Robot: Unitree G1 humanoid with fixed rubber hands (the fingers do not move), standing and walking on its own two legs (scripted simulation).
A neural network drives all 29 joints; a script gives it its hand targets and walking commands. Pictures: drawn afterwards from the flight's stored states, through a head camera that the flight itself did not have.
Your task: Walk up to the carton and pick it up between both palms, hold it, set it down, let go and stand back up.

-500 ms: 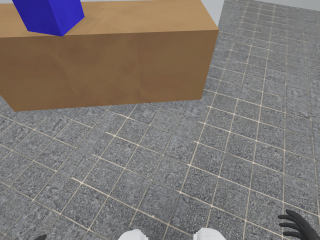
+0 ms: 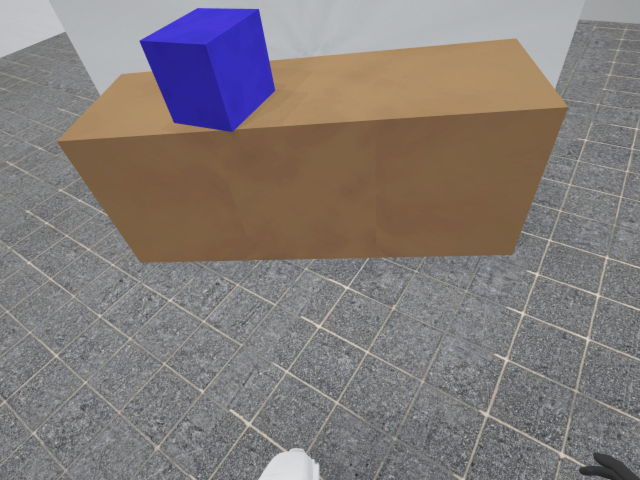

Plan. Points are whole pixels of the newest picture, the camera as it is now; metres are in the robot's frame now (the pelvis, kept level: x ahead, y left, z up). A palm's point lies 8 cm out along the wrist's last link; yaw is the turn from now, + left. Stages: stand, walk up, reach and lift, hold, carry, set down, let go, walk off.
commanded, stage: walk up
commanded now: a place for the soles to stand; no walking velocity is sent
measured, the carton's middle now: (214, 68) +1.26 +0.41 +0.00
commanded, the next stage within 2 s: none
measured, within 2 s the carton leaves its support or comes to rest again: neither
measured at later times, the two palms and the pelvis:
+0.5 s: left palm (56, 384) +0.27 +0.48 -0.08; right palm (506, 451) +0.18 -0.20 -0.12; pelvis +0.18 +0.15 -0.01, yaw -1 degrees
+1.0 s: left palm (2, 339) +0.38 +0.69 -0.13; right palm (366, 284) +0.45 -0.02 -0.09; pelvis +0.34 +0.32 -0.04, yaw +1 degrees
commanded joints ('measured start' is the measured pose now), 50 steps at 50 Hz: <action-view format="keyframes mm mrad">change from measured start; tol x32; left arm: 1 -141 315 72 -68 8 -7 -2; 50 88 257 26 13 -20 28 16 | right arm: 1 -20 -147 -62 -52 24 -10 24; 43 307 -299 -132 22 -1 -19 -38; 50 -33 -275 -71 -95 17 -53 -68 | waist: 1 -63 -372 91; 7 -184 392 81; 25 78 -410 -149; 50 -34 104 46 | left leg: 1 193 22 129 -195 154 -7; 5 506 -57 110 -245 -36 44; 8 314 277 -615 -811 -624 239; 23 -3 62 34 -176 274 151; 28 -260 -3 -35 212 -133 4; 42 621 -59 130 -177 -6 47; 44 418 270 -601 -750 -725 175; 50 188 225 -355 -615 -356 218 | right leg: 1 -271 -167 82 -320 -313 -179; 7 -674 126 87 656 -311 -88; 22 107 99 110 -32 125 -94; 25 428 -309 782 -297 -280 -249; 33 39 -248 417 -217 257 -299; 40 -339 -117 122 -90 -182 -175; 44 -703 156 150 752 -350 -97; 50 -435 -3 228 604 -119 -90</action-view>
